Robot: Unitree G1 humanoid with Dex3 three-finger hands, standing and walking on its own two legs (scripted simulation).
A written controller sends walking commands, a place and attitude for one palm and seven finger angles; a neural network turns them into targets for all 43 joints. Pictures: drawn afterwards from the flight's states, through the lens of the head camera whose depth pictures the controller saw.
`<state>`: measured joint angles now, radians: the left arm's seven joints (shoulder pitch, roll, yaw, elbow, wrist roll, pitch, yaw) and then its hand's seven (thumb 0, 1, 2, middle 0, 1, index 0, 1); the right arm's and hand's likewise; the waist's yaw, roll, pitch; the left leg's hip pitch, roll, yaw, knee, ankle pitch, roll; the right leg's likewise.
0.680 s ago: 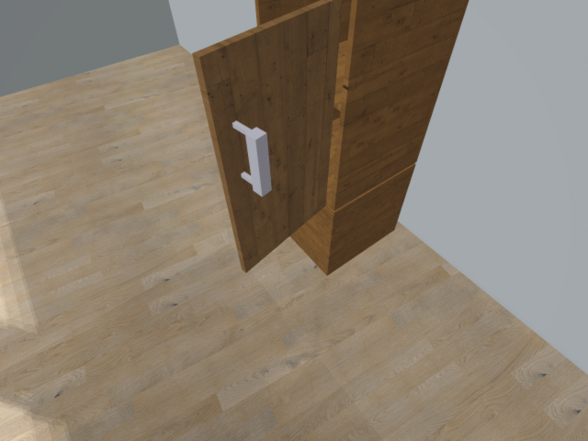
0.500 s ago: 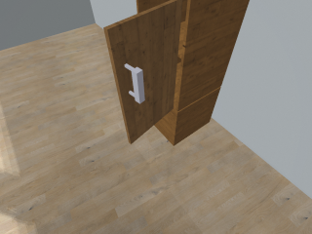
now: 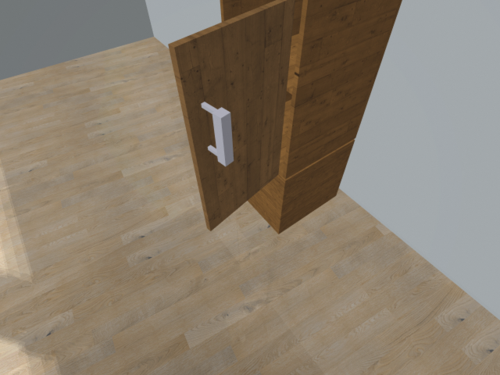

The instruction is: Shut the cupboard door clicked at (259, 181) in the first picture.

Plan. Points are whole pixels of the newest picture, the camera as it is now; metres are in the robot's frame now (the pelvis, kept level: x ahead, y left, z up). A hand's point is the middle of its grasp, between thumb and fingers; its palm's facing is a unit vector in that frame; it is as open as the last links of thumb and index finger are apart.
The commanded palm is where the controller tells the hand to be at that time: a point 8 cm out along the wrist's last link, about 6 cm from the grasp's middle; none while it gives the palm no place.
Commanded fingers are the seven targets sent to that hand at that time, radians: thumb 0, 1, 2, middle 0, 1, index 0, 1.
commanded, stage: look at it before walking up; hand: left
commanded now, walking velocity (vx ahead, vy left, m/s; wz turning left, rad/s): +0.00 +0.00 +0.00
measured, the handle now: (216, 134) +0.59 +0.11 +0.04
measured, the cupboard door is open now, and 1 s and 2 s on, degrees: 100 100 100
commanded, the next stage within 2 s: walk around to get in front in 0.16 s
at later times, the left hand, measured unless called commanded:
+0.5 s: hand out of the picture +0.06 +0.21 -0.18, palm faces -0.06 -0.96 -0.28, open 7.4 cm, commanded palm none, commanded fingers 0.00 0.90 0.90 -0.20 -0.30 -0.20 -0.30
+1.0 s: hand out of the picture +0.09 +0.15 -0.17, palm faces -0.29 -0.91 -0.29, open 7.4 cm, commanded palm none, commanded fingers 0.00 0.90 0.90 -0.20 -0.30 -0.20 -0.30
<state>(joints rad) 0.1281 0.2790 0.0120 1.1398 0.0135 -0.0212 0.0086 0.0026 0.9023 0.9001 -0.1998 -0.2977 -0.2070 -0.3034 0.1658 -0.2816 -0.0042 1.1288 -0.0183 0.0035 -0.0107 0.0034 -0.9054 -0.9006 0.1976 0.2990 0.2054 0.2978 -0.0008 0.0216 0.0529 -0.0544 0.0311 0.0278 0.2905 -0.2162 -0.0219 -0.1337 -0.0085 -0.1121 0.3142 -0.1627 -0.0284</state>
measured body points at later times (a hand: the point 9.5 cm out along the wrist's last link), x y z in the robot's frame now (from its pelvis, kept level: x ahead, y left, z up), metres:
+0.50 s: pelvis +0.00 +0.00 -0.01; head +0.03 -0.01 +0.44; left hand +0.06 +0.26 -0.15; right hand +0.03 -0.26 -0.16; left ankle -0.04 +0.13 -0.75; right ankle +0.01 -0.10 -0.75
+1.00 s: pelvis -0.02 -0.03 -0.01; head +0.04 -0.07 +0.43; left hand +0.10 +0.20 -0.15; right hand -0.01 -0.31 -0.16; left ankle +0.00 +0.12 -0.68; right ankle -0.03 -0.12 -0.75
